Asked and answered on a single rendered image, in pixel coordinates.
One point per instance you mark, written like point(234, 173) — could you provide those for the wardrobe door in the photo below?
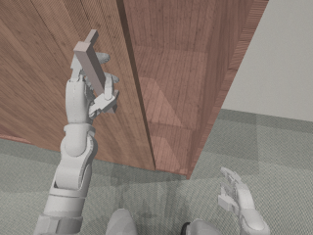
point(6, 131)
point(37, 38)

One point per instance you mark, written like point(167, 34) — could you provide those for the robot right forearm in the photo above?
point(251, 223)

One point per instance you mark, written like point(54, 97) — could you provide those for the robot left forearm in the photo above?
point(63, 211)

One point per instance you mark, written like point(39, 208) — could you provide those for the left robot hand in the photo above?
point(80, 95)

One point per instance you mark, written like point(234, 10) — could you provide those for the handle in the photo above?
point(88, 59)

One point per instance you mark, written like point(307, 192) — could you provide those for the robot left thigh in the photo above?
point(122, 223)

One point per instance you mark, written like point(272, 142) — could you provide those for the robot right foot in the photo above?
point(184, 228)

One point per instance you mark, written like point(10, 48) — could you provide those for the right robot hand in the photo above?
point(237, 198)

